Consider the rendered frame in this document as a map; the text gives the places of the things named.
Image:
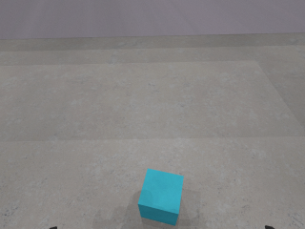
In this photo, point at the carton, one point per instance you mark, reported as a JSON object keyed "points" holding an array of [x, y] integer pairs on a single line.
{"points": [[160, 196]]}

